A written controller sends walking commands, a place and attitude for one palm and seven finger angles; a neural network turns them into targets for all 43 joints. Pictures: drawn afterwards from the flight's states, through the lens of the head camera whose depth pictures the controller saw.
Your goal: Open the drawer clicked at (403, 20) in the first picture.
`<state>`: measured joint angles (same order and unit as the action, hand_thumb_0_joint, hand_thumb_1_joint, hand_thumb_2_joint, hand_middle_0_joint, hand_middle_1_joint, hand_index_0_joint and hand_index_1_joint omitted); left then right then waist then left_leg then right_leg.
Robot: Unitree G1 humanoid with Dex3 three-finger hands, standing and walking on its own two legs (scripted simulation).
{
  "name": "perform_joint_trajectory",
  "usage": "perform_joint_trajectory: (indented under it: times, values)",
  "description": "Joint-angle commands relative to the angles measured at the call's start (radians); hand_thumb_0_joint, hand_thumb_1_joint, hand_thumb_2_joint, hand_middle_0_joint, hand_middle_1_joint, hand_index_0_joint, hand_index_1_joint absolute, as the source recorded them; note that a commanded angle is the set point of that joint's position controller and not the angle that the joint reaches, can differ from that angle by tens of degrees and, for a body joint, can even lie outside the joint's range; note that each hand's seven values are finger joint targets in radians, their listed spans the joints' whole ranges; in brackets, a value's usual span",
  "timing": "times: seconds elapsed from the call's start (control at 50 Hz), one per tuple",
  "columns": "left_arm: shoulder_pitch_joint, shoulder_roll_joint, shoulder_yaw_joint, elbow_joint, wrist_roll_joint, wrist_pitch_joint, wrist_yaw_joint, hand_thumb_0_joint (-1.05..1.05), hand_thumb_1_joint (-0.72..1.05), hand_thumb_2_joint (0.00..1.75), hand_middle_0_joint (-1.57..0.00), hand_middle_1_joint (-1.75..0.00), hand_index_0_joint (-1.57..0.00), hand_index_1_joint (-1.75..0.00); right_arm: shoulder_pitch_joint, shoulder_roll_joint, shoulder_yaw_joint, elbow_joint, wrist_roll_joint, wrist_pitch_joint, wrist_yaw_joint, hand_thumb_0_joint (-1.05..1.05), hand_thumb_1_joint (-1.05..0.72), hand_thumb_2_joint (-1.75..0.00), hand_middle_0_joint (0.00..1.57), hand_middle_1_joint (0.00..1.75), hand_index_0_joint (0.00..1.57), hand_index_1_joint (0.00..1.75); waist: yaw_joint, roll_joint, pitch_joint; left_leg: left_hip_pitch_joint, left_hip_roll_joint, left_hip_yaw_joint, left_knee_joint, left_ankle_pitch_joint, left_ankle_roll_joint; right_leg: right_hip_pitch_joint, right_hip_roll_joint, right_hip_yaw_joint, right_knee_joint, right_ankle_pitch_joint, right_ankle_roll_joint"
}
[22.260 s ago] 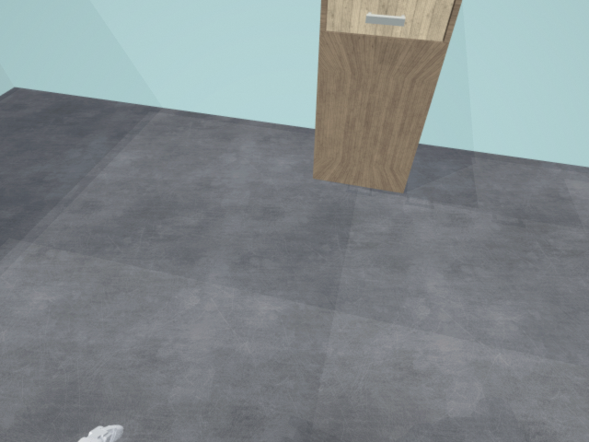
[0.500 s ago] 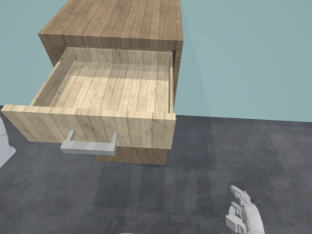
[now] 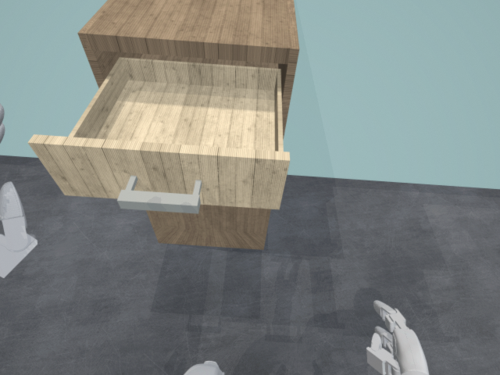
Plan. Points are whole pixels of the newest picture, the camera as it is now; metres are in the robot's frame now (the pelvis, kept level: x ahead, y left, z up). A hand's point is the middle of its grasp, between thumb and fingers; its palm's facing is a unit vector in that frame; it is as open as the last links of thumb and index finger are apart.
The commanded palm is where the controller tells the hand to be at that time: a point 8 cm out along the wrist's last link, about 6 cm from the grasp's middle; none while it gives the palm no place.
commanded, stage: step back with the hand held close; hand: left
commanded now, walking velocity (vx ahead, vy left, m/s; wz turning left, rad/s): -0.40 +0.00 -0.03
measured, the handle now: (162, 192) +0.39 +0.18 +0.05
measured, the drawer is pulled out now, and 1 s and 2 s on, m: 0.30 0.30 0.30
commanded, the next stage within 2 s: stop stepping back and stand still in 0.18 s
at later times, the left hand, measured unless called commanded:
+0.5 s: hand out of the picture +0.05 +0.22 +0.24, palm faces +0.36 -0.80 -0.48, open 7.4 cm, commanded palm +0.00 +0.27 +0.24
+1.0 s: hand out of the picture +0.00 +0.25 +0.25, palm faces +0.44 -0.78 -0.45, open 7.4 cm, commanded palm -0.05 +0.29 +0.24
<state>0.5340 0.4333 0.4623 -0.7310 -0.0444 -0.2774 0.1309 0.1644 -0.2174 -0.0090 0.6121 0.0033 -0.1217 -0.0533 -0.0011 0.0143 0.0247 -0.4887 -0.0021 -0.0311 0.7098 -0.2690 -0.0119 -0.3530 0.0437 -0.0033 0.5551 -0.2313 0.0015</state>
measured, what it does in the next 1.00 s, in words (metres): walks backwards: right foot, then left foot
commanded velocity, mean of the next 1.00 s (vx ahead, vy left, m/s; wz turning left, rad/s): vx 0.05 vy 0.02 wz -0.01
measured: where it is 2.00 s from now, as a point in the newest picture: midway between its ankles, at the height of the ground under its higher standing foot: outside the picture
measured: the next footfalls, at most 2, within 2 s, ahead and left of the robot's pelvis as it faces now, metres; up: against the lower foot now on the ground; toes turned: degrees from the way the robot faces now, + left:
right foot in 0.44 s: -0.17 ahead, -0.08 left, +0.00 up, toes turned -5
left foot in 0.64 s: -0.11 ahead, +0.14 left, +0.00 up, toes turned +3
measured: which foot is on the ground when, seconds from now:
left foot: down 0.00-0.42, up 0.44-0.62, down 0.64-1.00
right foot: down 0.00-0.08, up 0.10-0.42, down 0.44-1.00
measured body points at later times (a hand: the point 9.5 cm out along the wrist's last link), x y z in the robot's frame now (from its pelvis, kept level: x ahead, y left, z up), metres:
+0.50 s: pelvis -0.15 +0.00 +0.01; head -0.14 +0.02 +0.45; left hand +0.03 +0.26 +0.27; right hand +0.02 -0.23 -0.07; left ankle -0.05 +0.10 -0.69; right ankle -0.22 -0.11 -0.73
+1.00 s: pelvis -0.19 +0.01 +0.01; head -0.20 +0.02 +0.46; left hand -0.03 +0.29 +0.27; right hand -0.05 -0.22 -0.08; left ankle -0.17 +0.13 -0.69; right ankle -0.21 -0.08 -0.73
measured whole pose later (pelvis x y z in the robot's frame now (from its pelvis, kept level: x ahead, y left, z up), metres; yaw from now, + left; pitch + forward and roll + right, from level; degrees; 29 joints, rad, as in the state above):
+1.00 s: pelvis -0.19 +0.01 +0.01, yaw -2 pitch +0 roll +0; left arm 0.53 0.44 0.48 -0.66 -0.04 -0.27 0.15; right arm 0.26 -0.19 0.02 0.66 -0.01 -0.11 -0.05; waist 0.00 -0.01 -0.04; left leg -0.42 0.03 0.05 0.83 -0.39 0.00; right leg -0.22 0.00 -0.08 0.51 -0.30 -0.04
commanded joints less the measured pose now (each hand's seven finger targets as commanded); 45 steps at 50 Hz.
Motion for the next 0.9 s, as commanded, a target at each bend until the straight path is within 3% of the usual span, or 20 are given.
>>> perform_joint_trajectory:
  times: [0.0, 0.02, 0.04, 0.06, 0.08, 0.14, 0.26, 0.34, 0.36, 0.4, 0.42, 0.46, 0.56, 0.62, 0.66, 0.7, 0.78, 0.82, 0.86, 0.88]
  values:
    - [-0.03, 0.186, 0.157, -0.151, -0.008, -0.022, 0.033, 0.0, 0.9, 0.9, -0.2, -0.3, -0.2, -0.3, -0.077, -0.084, -0.033, -0.154, 0.004, -0.027, -0.017, 0.0, -0.9, -0.9, 0.2, 0.3, 0.2, 0.3, -0.012, -0.131, -0.1, 0.163, 0.021, -0.008, -0.114, -0.047, -0.002, -0.052, -0.254, 0.156, -0.184, 0.27, -0.109]
    - [-0.057, 0.221, 0.18, -0.169, -0.006, -0.024, 0.033, 0.0, 0.9, 0.9, -0.2, -0.3, -0.2, -0.3, -0.084, -0.117, -0.041, -0.148, 0.002, -0.024, -0.024, 0.0, -0.9, -0.9, 0.2, 0.3, 0.2, 0.3, -0.018, -0.011, -0.094, 0.193, 0.051, -0.044, -0.314, 0.154, 0.011, -0.056, -0.159, 0.089, -0.077, 0.227, -0.05]
    - [-0.037, 0.199, 0.17, -0.181, -0.008, -0.038, 0.031, 0.0, 0.9, 0.9, -0.2, -0.3, -0.2, -0.3, -0.089, -0.135, -0.052, -0.158, -0.005, -0.029, -0.029, 0.0, -0.9, -0.9, 0.2, 0.3, 0.2, 0.3, 0.007, 0.172, -0.133, 0.151, 0.189, -0.186, -0.382, 0.378, 0.059, 0.007, -0.037, -0.004, 0.085, 0.132, 0.011]
    - [-0.007, 0.2, 0.174, -0.173, -0.02, -0.049, 0.026, 0.0, 0.9, 0.9, -0.2, -0.3, -0.2, -0.3, -0.078, -0.117, -0.056, -0.161, -0.021, -0.04, -0.026, 0.0, -0.9, -0.9, 0.2, 0.3, 0.2, 0.3, 0.004, 0.258, -0.208, 0.141, 0.31, -0.297, -0.461, 0.479, 0.097, 0.028, 0.011, -0.009, 0.292, -0.222, 0.006]
    - [-0.026, 0.202, 0.174, -0.214, -0.021, -0.052, 0.021, 0.0, 0.9, 0.9, -0.2, -0.3, -0.2, -0.3, -0.048, -0.119, -0.063, -0.157, -0.045, -0.053, -0.021, 0.0, -0.9, -0.9, 0.2, 0.3, 0.2, 0.3, 0.0, 0.259, -0.223, 0.129, 0.358, -0.341, -0.48, 0.445, 0.129, -0.007, 0.035, 0.041, 0.51, -0.363, 0.002]
    - [-0.022, 0.136, 0.109, -0.224, -0.025, -0.038, 0.031, 0.0, 0.9, 0.9, -0.2, -0.3, -0.2, -0.3, -0.023, -0.116, -0.066, -0.119, -0.022, -0.086, 0.0, 0.0, -0.9, -0.9, 0.2, 0.3, 0.2, 0.3, 0.005, 0.152, -0.279, 0.424, 0.32, -0.178, -0.302, 0.827, 0.164, -0.153, 0.012, 0.055, 0.504, -0.3, 0.015]
    - [-0.065, 0.147, 0.096, -0.224, -0.04, 0.023, 0.022, 0.0, 0.9, 0.9, -0.2, -0.3, -0.2, -0.3, -0.084, -0.106, -0.038, -0.122, -0.019, -0.087, 0.015, 0.0, -0.9, -0.9, 0.2, 0.3, 0.2, 0.3, -0.004, 0.175, -0.196, 0.229, 0.273, -0.156, -0.497, 0.197, 0.142, 0.001, 0.029, -0.024, 0.418, -0.299, 0.016]
    - [0.012, 0.201, 0.158, -0.241, -0.052, 0.031, 0.034, 0.0, 0.9, 0.9, -0.2, -0.3, -0.2, -0.3, -0.083, -0.099, -0.022, -0.162, -0.021, -0.062, 0.015, 0.0, -0.9, -0.9, 0.2, 0.3, 0.2, 0.3, 0.006, 0.286, -0.187, 0.064, 0.151, -0.061, -0.573, -0.279, 0.034, 0.279, 0.057, -0.14, -0.021, -0.319, -0.038]
    - [0.021, 0.205, 0.159, -0.236, -0.048, 0.03, 0.028, 0.0, 0.9, 0.9, -0.2, -0.3, -0.2, -0.3, -0.073, -0.097, -0.021, -0.166, -0.017, -0.052, 0.015, 0.0, -0.9, -0.9, 0.2, 0.3, 0.2, 0.3, 0.002, 0.213, -0.17, 0.048, 0.079, 0.004, -0.468, -0.282, -0.007, 0.304, 0.023, -0.117, -0.206, -0.286, -0.063]
    - [0.021, 0.289, 0.215, -0.258, -0.045, 0.011, 0.033, 0.0, 0.9, 0.9, -0.2, -0.3, -0.2, -0.3, -0.058, -0.09, -0.015, -0.147, -0.018, -0.02, 0.018, 0.0, -0.9, -0.9, 0.2, 0.3, 0.2, 0.3, 0.002, -0.183, -0.132, 0.166, -0.029, 0.035, 0.229, -0.083, -0.04, -0.101, -0.403, 0.338, -0.475, -0.337, -0.214]
    - [-0.054, 0.333, 0.272, -0.262, -0.045, -0.012, 0.047, 0.0, 0.9, 0.9, -0.2, -0.3, -0.2, -0.3, -0.07, -0.104, 0.006, -0.143, -0.04, -0.014, 0.021, 0.0, -0.9, -0.9, 0.2, 0.3, 0.2, 0.3, -0.001, -0.088, -0.116, 0.067, 0.014, -0.001, 0.319, -0.078, -0.033, -0.106, -0.458, 0.325, -0.45, -0.137, -0.238]
    - [-0.07, 0.204, 0.173, -0.12, -0.034, 0.011, 0.036, 0.0, 0.9, 0.9, -0.2, -0.3, -0.2, -0.3, -0.016, -0.102, -0.023, -0.131, 0.009, -0.024, 0.005, 0.0, -0.9, -0.9, 0.2, 0.3, 0.2, 0.3, -0.022, -0.218, -0.106, -0.044, 0.031, -0.01, 0.343, -0.044, -0.016, 0.053, -0.345, 0.19, -0.339, -0.117, -0.155]
    - [-0.115, 0.142, 0.084, -0.002, 0.0, 0.022, 0.042, 0.0, 0.9, 0.9, -0.2, -0.3, -0.2, -0.3, -0.017, -0.112, -0.017, -0.104, -0.002, -0.041, -0.035, 0.0, -0.9, -0.9, 0.2, 0.3, 0.2, 0.3, -0.025, -0.053, 0.001, 0.196, 0.036, 0.092, -0.205, -0.065, 0.035, 0.002, -0.253, 0.072, -0.243, -0.184, -0.097]
    - [-0.118, 0.168, 0.091, -0.091, -0.007, 0.003, 0.041, 0.0, 0.9, 0.9, -0.2, -0.3, -0.2, -0.3, -0.02, -0.147, -0.038, -0.14, 0.008, -0.063, -0.043, 0.0, -0.9, -0.9, 0.2, 0.3, 0.2, 0.3, -0.011, 0.03, -0.059, 0.248, 0.131, -0.033, -0.275, 0.193, 0.078, 0.105, -0.122, -0.005, -0.06, 0.102, -0.022]
    - [-0.081, 0.168, 0.096, -0.171, -0.003, -0.014, 0.036, 0.0, 0.9, 0.9, -0.2, -0.3, -0.2, -0.3, 0.008, -0.124, -0.023, -0.134, -0.004, -0.069, -0.03, 0.0, -0.9, -0.9, 0.2, 0.3, 0.2, 0.3, -0.02, 0.202, -0.125, 0.309, 0.179, -0.154, -0.319, 0.362, 0.089, 0.047, -0.051, -0.097, 0.092, 0.009, 0.006]
    - [-0.079, 0.172, 0.097, -0.22, 0.0, -0.025, 0.039, 0.0, 0.9, 0.9, -0.2, -0.3, -0.2, -0.3, -0.009, -0.123, -0.026, -0.127, -0.011, -0.091, -0.018, 0.0, -0.9, -0.9, 0.2, 0.3, 0.2, 0.3, -0.014, 0.204, -0.113, 0.257, 0.243, -0.201, -0.386, 0.271, 0.116, 0.043, -0.039, -0.079, 0.153, -0.223, 0.006]
    - [-0.005, 0.18, 0.137, -0.209, 0.0, -0.022, 0.052, 0.0, 0.9, 0.9, -0.2, -0.3, -0.2, -0.3, -0.025, -0.125, -0.02, -0.135, -0.006, -0.102, -0.008, 0.0, -0.9, -0.9, 0.2, 0.3, 0.2, 0.3, -0.009, 0.207, -0.096, 0.078, 0.195, -0.09, -0.388, -0.089, 0.087, 0.216, -0.047, -0.088, -0.022, -0.145, -0.014]
    - [0.006, 0.218, 0.187, -0.15, -0.005, -0.021, 0.056, 0.0, 0.9, 0.9, -0.2, -0.3, -0.2, -0.3, -0.028, -0.12, -0.025, -0.146, -0.013, -0.078, -0.011, 0.0, -0.9, -0.9, 0.2, 0.3, 0.2, 0.3, -0.017, 0.087, -0.078, -0.003, 0.108, -0.019, -0.256, -0.26, 0.049, 0.226, -0.127, 0.055, -0.162, -0.228, -0.075]
    - [0.008, 0.196, 0.176, -0.086, -0.014, -0.008, 0.054, 0.0, 0.9, 0.9, -0.2, -0.3, -0.2, -0.3, -0.011, -0.097, -0.039, -0.13, -0.003, -0.05, -0.01, 0.0, -0.9, -0.9, 0.2, 0.3, 0.2, 0.3, -0.006, -0.199, -0.035, -0.043, 0.016, 0.072, 0.161, -0.192, 0.009, 0.087, -0.347, 0.432, -0.393, -0.568, -0.201]
    - [-0.035, 0.182, 0.165, -0.072, -0.013, -0.013, 0.053, 0.0, 0.9, 0.9, -0.2, -0.3, -0.2, -0.3, -0.016, -0.101, -0.038, -0.124, -0.003, -0.042, -0.008, 0.0, -0.9, -0.9, 0.2, 0.3, 0.2, 0.3, -0.009, -0.197, -0.009, -0.099, 0.032, 0.05, 0.298, -0.171, 0.01, 0.095, -0.391, 0.443, -0.405, -0.461, -0.232]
